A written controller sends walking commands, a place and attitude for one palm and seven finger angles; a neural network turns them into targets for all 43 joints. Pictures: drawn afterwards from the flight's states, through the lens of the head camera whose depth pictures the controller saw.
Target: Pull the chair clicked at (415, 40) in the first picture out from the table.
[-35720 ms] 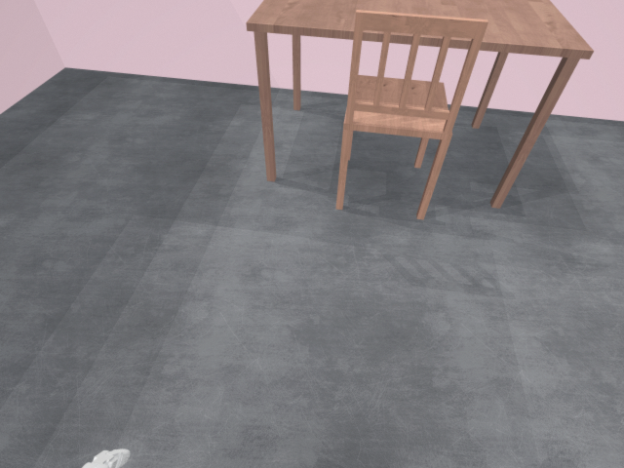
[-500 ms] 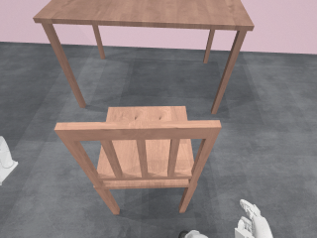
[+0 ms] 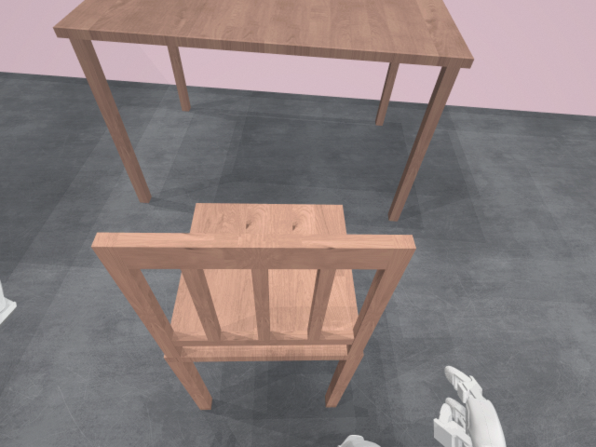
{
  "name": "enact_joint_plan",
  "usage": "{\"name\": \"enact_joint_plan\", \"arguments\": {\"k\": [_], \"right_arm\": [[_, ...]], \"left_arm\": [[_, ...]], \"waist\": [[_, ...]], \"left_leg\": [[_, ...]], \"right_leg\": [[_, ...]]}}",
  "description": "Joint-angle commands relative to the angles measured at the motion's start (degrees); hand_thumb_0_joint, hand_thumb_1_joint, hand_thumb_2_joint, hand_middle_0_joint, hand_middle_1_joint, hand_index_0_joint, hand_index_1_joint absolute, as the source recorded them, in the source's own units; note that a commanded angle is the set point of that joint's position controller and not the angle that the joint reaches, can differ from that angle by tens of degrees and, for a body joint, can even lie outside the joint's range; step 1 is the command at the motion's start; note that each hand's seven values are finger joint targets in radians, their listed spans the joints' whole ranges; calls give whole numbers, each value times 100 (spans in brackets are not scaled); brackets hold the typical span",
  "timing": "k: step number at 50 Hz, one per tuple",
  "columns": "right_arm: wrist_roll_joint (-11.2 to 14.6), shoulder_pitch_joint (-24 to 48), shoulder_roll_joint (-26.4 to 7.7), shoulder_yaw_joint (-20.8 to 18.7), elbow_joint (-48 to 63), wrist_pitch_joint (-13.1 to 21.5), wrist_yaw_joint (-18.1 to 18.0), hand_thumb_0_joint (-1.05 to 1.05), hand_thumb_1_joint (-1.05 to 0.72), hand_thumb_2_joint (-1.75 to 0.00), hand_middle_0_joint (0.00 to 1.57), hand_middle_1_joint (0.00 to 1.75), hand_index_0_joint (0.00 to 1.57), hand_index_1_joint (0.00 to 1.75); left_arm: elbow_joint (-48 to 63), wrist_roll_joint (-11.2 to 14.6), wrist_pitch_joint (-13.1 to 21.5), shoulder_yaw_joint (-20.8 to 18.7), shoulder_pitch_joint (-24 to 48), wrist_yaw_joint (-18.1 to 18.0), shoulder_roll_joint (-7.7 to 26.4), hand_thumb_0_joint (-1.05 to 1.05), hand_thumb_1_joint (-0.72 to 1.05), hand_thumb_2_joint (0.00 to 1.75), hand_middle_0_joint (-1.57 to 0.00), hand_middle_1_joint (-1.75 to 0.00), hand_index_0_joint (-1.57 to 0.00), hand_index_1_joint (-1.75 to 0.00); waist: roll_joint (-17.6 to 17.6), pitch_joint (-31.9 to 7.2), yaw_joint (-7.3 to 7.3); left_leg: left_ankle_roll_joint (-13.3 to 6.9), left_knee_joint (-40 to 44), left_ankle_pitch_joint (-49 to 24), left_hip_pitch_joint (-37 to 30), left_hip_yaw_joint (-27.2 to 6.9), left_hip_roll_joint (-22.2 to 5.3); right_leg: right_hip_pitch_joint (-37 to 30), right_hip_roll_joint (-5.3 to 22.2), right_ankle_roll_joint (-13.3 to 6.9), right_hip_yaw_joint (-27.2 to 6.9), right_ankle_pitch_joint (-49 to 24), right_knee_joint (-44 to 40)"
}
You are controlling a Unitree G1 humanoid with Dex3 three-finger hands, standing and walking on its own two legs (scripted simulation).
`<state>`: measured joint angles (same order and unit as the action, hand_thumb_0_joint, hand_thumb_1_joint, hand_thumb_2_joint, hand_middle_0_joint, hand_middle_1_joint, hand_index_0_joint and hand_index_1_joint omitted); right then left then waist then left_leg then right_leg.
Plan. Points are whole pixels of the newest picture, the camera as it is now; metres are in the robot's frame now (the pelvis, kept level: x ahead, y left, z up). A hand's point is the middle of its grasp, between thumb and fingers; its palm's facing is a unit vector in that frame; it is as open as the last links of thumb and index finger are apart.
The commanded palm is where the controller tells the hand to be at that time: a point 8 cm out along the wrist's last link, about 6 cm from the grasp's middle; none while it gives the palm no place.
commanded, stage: step back with the hand held close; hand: left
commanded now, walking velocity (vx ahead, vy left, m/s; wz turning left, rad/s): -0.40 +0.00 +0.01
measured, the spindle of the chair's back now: (262, 305) +0.34 +0.08 -0.07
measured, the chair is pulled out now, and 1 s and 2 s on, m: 0.65 0.65 0.65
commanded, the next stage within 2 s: stop stepping back and stand still in 0.72 s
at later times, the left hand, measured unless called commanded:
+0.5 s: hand out of the picture +0.13 +0.25 +0.21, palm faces +0.50 -0.73 -0.47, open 7.5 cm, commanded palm +0.08 +0.28 +0.20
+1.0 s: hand out of the picture +0.00 +0.25 +0.20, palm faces +0.44 -0.75 -0.49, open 7.4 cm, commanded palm -0.05 +0.28 +0.20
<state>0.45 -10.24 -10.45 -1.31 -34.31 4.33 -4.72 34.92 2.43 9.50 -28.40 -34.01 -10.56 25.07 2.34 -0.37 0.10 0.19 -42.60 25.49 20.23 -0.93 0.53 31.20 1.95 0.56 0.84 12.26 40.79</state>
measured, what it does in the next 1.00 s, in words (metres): walks backwards: right foot, then left foot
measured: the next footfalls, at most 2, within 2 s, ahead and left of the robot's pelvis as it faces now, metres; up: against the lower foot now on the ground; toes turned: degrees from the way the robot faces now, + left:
right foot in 0.50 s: +0.00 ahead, -0.15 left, +0.00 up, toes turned -2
left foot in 0.76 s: -0.09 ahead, +0.11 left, +0.00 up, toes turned +3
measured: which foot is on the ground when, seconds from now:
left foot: down 0.00-0.54, up 0.56-0.74, down 0.76-1.00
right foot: down 0.00-0.30, up 0.32-0.48, down 0.50-0.76, up 0.78-0.96, down 0.98-1.00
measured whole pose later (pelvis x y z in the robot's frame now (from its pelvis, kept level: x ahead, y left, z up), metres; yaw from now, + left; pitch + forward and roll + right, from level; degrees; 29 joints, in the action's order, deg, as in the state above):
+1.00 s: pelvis -0.21 -0.01 +0.00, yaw -3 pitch -1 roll -3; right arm 1.6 -13.8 -11.5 -0.9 -36.0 7.9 -2.8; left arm 33.8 3.0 10.1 -28.2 -33.6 -9.9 25.8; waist -1.6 1.2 -0.6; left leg 0.4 -43.5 17.7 25.6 2.2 -6.0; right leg 17.8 0.5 0.9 2.4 16.2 36.2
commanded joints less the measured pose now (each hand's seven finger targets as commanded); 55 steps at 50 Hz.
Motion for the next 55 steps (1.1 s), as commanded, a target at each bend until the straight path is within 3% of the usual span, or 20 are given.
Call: {"name": "enact_joint_plan", "arguments": {"k": [1,4,6,12,15,17,20,22,25,27,28,30,36,39,41,43,47,50,52,55], "right_arm": [[-58,386,-794,-323,631,428,3,0,-90,-90,20,30,20,30],[13,225,-796,-393,557,347,45,0,-90,-90,20,30,20,30],[11,424,-693,-391,672,208,52,0,-90,-90,20,30,20,30],[126,526,-518,-101,758,-122,21,0,-90,-90,20,30,20,30],[-21,632,-663,-291,674,213,-35,0,-90,-90,20,30,20,30],[-80,581,-703,-339,577,523,-5,0,-90,-90,20,30,20,30],[-39,277,-745,-435,319,687,35,0,-90,-90,20,30,20,30],[-1,249,-800,-374,348,744,104,0,-90,-90,20,30,20,30],[5,372,-786,-233,357,709,131,0,-90,-90,20,30,20,30],[50,386,-656,-270,462,622,121,0,-90,-90,20,30,20,30],[94,484,-772,-432,520,553,119,0,-90,-90,20,30,20,30],[125,694,-439,-245,643,402,114,0,-90,-90,20,30,20,30],[74,485,-534,-72,733,136,-55,0,-90,-90,20,30,20,30],[-21,444,-803,-324,652,465,-73,0,-90,-90,20,30,20,30],[-71,406,-749,-361,520,708,-9,0,-90,-90,20,30,20,30],[33,194,-881,-453,433,693,105,0,-90,-90,20,30,20,30],[157,86,-964,-267,583,596,149,0,-90,-90,20,30,20,30],[165,138,-844,-204,576,493,150,0,-90,-90,20,30,20,30],[184,93,-1040,-376,448,458,123,0,-90,-90,20,30,20,30],[143,376,-874,-159,535,222,126,0,-90,-90,20,30,20,30]], "left_arm": [[1285,9,449,-460,487,-65,704,0,90,90,-20,-30,-20,-30],[928,65,374,-397,632,-8,810,0,90,90,-20,-30,-20,-30],[633,66,254,-423,360,-19,922,0,90,90,-20,-30,-20,-30],[1069,112,308,-749,-572,49,1034,0,90,90,-20,-30,-20,-30],[1645,57,518,-819,-243,-101,1097,0,90,90,-20,-30,-20,-30],[1660,120,521,-745,-97,-113,978,0,90,90,-20,-30,-20,-30],[1612,130,425,-550,425,-76,828,0,90,90,-20,-30,-20,-30],[1159,86,361,-364,423,-25,688,0,90,90,-20,-30,-20,-30],[654,18,373,-244,687,111,688,0,90,90,-20,-30,-20,-30],[412,32,386,-259,671,139,884,0,90,90,-20,-30,-20,-30],[469,121,351,-245,430,159,930,0,90,90,-20,-30,-20,-30],[268,115,288,-520,-238,160,893,0,90,90,-20,-30,-20,-30],[1534,151,469,-717,-366,32,1234,0,90,90,-20,-30,-20,-30],[1758,70,634,-770,-257,-104,1250,0,90,90,-20,-30,-20,-30],[1658,149,662,-801,-205,-103,1121,0,90,90,-20,-30,-20,-30],[1383,154,467,-687,-120,-64,940,0,90,90,-20,-30,-20,-30],[631,62,268,-451,148,1,940,0,90,90,-20,-30,-20,-30],[39,30,199,-241,740,78,1009,0,90,90,-20,-30,-20,-30],[-295,124,75,-62,802,168,872,0,90,90,-20,-30,-20,-30],[55,46,73,-95,888,180,904,0,90,90,-20,-30,-20,-30]], "waist": [[-1222,-543,-29],[253,-1091,68],[1093,-1098,-53],[345,-1261,23],[-2007,-909,42],[-1955,-768,19],[-1610,-646,-35],[-1480,-726,-76],[-663,-401,-47],[1217,-672,-21],[1747,-856,-151],[925,-883,-168],[159,-1039,32],[-2408,-747,27],[-2299,-737,85],[-1949,-700,34],[-1303,-391,14],[733,-210,199],[1814,163,115],[806,347,217]], "left_leg": [[-423,930,-3823,195,-757,-1411],[124,-610,-1766,298,11,-301],[82,-1782,817,340,-129,-19],[-44,1686,-495,-472,368,-252],[-876,2266,-2183,-33,-1215,-2206],[-933,2230,-2368,629,-817,-2233],[-621,1372,-4601,-966,-263,-1861],[-391,945,-4452,-1248,-306,-1802],[-142,227,-2442,-436,-15,-1293],[199,-1192,316,652,360,-196],[150,-2101,665,528,-57,-118],[177,-2169,491,787,-260,-279],[17,1971,-648,-621,514,-254],[-888,2520,-2104,-369,-1325,-2322],[-935,2365,-2190,475,-882,-2250],[-743,1659,-2845,-332,-311,-1737],[-354,1089,344,309,-270,-1258],[-87,-1395,481,499,235,-176],[-45,-1974,98,-51,2,-111],[-217,-621,40,-841,-202,-497]], "right_leg": [[-1198,234,-114,-239,-642,-151],[-1811,1455,-841,-1541,-3932,-1219],[-1549,2177,-1105,-2021,-2540,-2252],[-1595,1066,-332,-589,-1543,-1362],[-598,-64,141,-122,1265,1040],[-654,-151,92,-375,1539,2364],[-177,-24,40,-243,1208,835],[-646,156,-67,-110,271,-657],[-1530,484,-152,-16,-1975,-2071],[-1947,1877,-945,-1807,-4116,-2136],[-1974,2060,-1036,-1782,-3826,-2230],[-1926,1847,-1134,-1337,-2873,-2064],[-1548,938,-300,-629,-1021,-1526],[-396,-179,125,-39,1702,978],[-624,-280,52,-460,1794,2674],[-398,-146,94,-340,1395,1705],[-1783,19,15,135,379,-1223],[-1370,1065,-559,-989,131,-2436],[-76,1433,-830,-1580,2103,-3096],[639,1197,-640,-623,2242,-2284]]}}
